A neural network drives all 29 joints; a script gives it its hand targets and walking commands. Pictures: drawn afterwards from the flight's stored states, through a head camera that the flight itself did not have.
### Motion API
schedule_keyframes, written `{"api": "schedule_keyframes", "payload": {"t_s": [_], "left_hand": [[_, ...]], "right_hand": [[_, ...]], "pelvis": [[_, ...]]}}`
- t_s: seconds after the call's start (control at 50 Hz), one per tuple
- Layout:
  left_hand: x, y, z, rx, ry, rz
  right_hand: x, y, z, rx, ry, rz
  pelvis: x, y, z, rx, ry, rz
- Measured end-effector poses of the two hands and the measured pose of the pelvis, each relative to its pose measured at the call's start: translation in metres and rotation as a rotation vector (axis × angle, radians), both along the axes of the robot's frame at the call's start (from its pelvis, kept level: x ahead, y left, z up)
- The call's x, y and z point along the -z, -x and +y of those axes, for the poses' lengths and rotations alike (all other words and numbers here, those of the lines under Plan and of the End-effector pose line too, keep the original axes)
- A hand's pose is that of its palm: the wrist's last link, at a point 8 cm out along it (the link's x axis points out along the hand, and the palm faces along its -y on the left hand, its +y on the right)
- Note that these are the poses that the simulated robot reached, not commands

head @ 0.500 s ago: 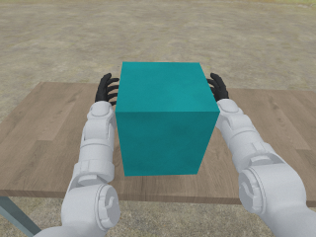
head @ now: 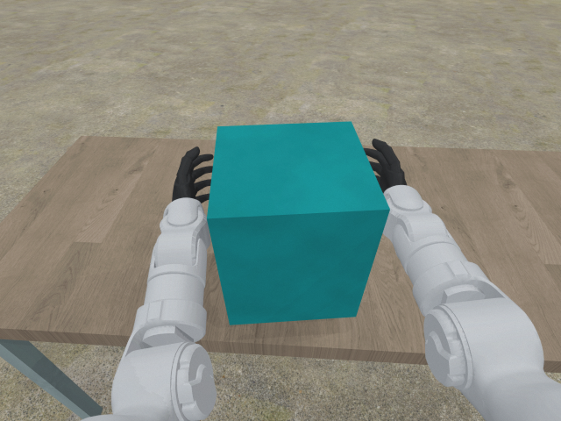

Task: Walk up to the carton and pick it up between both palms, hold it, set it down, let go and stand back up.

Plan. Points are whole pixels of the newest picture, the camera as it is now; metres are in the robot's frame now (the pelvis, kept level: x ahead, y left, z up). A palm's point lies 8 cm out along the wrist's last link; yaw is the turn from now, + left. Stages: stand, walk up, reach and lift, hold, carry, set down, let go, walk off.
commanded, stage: set down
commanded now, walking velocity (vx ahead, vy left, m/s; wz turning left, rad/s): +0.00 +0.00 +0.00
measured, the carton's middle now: (289, 225) +0.40 +0.06 +0.08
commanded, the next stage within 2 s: none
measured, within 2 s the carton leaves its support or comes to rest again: rests again in 0.72 s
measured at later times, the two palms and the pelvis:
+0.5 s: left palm (183, 217) +0.36 +0.21 +0.13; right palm (381, 213) +0.41 -0.08 +0.11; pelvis -0.01 +0.00 +0.00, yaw +0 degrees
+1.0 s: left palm (181, 224) +0.35 +0.22 +0.11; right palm (378, 215) +0.41 -0.08 +0.11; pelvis -0.01 +0.01 +0.00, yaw -1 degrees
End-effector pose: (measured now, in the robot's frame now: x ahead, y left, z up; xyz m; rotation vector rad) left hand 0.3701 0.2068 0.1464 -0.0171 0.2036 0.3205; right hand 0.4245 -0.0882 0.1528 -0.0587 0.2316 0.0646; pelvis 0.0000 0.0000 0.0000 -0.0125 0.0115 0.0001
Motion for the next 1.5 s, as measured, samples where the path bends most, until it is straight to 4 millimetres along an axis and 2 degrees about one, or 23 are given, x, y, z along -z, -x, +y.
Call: {"api": "schedule_keyframes", "payload": {"t_s": [0.22,0.48,0.78,1.5], "left_hand": [[0.01,0.0,-0.001,-0.007,0.0,0.003],[0.02,0.013,0.006,-0.018,-0.004,0.024],[0.031,0.015,0.011,-0.016,-0.006,0.031],[0.041,0.018,0.016,-0.003,0.0,-0.003]], "right_hand": [[0.009,-0.002,0.0,-0.008,0.004,0.002],[0.038,0.01,0.006,-0.028,0.002,0.02],[0.042,0.012,0.011,-0.034,0.014,0.021],[0.043,0.016,0.014,-0.025,-0.01,-0.03]], "pelvis": [[0.0,-0.001,-0.001,-0.001,-0.001,0.011],[0.0,0.004,0.004,0.007,-0.001,0.016],[-0.001,0.012,0.009,0.01,-0.001,0.047],[-0.002,0.004,0.015,0.014,-0.004,0.029]]}}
